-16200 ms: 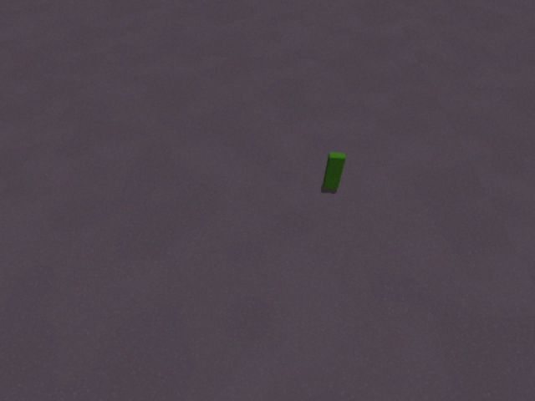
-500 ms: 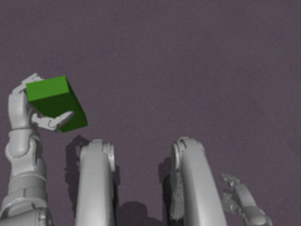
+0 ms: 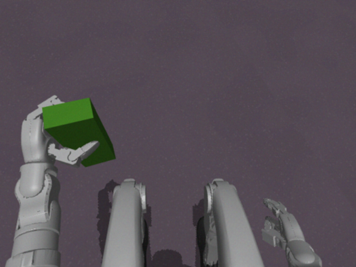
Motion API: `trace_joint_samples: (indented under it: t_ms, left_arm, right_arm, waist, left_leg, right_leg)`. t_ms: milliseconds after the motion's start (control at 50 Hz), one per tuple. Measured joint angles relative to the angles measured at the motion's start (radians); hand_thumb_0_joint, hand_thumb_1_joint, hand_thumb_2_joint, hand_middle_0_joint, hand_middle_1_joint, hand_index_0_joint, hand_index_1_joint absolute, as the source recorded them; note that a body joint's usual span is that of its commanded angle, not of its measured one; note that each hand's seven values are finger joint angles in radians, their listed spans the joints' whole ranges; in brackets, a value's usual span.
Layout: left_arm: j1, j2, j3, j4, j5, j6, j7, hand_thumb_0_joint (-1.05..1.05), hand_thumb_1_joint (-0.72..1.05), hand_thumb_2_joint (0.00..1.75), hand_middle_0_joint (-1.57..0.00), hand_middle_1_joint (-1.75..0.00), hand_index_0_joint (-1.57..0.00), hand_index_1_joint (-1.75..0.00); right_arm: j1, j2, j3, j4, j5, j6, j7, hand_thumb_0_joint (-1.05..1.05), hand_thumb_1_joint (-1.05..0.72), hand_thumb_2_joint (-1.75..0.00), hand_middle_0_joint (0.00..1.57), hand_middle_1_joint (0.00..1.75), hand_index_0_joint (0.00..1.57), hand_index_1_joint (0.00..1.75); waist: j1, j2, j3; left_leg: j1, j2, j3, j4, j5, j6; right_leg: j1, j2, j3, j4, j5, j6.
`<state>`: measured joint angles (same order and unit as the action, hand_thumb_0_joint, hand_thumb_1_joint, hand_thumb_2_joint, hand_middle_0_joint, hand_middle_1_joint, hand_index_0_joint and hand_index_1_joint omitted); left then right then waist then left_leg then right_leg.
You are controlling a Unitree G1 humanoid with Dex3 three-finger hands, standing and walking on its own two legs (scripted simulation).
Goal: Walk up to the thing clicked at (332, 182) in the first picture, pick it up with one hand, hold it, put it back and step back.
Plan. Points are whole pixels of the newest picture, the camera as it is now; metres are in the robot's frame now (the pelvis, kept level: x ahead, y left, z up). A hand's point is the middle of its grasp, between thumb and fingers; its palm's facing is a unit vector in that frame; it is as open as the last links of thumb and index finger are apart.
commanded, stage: lift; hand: left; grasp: from the side
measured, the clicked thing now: (87, 138) +0.37 +0.20 -0.02
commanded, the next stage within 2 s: hold in 1.40 s
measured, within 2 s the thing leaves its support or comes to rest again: neither
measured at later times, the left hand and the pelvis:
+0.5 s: hand (25, 81) +0.38 +0.22 +0.17, palm faces +0.17 -0.99 -0.03, open 8.8 cm; pelvis +0.04 +0.01 +0.14, yaw +2 degrees
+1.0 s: hand out of the picture +0.38 +0.21 +0.25, palm faces +0.15 -0.99 -0.02, open 8.8 cm; pelvis +0.05 +0.01 +0.21, yaw +3 degrees
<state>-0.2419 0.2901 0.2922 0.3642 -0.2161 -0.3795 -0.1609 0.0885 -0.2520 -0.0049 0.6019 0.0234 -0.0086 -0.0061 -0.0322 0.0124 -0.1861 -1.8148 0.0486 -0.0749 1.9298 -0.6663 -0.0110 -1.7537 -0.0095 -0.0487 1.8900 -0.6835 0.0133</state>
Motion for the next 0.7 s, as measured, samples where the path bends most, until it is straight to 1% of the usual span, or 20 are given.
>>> trace_joint_samples:
  t_ms: [100, 220, 320, 420, 540, 700]
  left_arm:
    - [0.049, -0.007, -0.018, -0.073, 0.003, 0.044, 0.038, 0.01, -0.41, 1.07, -0.94, -1.24, -0.92, -1.22]
    - [0.119, -0.015, -0.054, -0.153, 0.004, 0.089, 0.069, 0.01, -0.4, 1.06, -0.94, -1.24, -0.92, -1.22]
    - [0.143, -0.023, -0.079, -0.163, 0.009, 0.111, 0.092, 0.01, -0.4, 1.06, -0.94, -1.24, -0.92, -1.22]
    - [0.138, -0.027, -0.088, -0.129, 0.02, 0.114, 0.107, 0.01, -0.4, 1.06, -0.94, -1.24, -0.92, -1.22]
    - [0.139, -0.031, -0.102, -0.092, 0.028, 0.107, 0.104, 0.01, -0.41, 1.06, -0.94, -1.23, -0.92, -1.21]
    - [0.158, -0.05, -0.12, -0.07, 0.035, 0.086, 0.106, 0.01, -0.41, 1.06, -0.95, -1.22, -0.93, -1.2]
  right_arm:
    - [0.01, 0.007, -0.002, -0.011, 0.011, -0.002, -0.011, 0.01, -0.91, -0.88, 0.21, 0.3, 0.2, 0.3]
    - [0.034, 0.015, -0.002, -0.017, 0.02, -0.013, -0.026, 0.01, -0.91, -0.88, 0.21, 0.3, 0.2, 0.3]
    - [0.056, 0.021, 0.003, -0.013, 0.02, -0.027, -0.035, 0.01, -0.91, -0.88, 0.21, 0.3, 0.2, 0.3]
    - [0.076, 0.025, 0.007, -0.011, 0.016, -0.038, -0.036, 0.01, -0.91, -0.88, 0.21, 0.3, 0.2, 0.3]
    - [0.101, 0.025, 0.007, -0.007, 0.013, -0.044, -0.032, 0.01, -0.91, -0.88, 0.21, 0.3, 0.2, 0.3]
    - [0.129, 0.027, 0.009, 0.005, 0.004, -0.045, -0.029, 0.01, -0.91, -0.89, 0.21, 0.3, 0.2, 0.3]
  waist:
    - [0.002, 0.004, 0.001]
    - [0.004, 0.008, 0.002]
    - [0.002, 0.008, 0.005]
    - [-0.006, 0.006, 0.014]
    - [-0.012, 0.005, 0.034]
    - [-0.009, 0.003, 0.059]
  left_leg:
    - [0.106, 0.0, 0.007, -0.092, 0.006, 0.002]
    - [0.257, -0.001, 0.013, -0.218, 0.017, 0.004]
    - [0.393, -0.002, 0.017, -0.33, 0.034, 0.006]
    - [0.516, -0.003, 0.02, -0.428, 0.054, 0.006]
    - [0.643, -0.002, 0.028, -0.536, 0.083, 0.008]
    - [0.775, -0.004, 0.042, -0.653, 0.118, 0.011]
  right_leg:
    - [0.106, -0.001, 0.0, -0.095, 0.008, 0.002]
    - [0.26, -0.004, -0.001, -0.225, 0.022, 0.005]
    - [0.397, -0.005, -0.003, -0.341, 0.042, 0.006]
    - [0.522, -0.006, -0.005, -0.443, 0.064, 0.007]
    - [0.648, -0.006, -0.003, -0.554, 0.097, 0.009]
    - [0.775, -0.007, 0.007, -0.671, 0.135, 0.013]
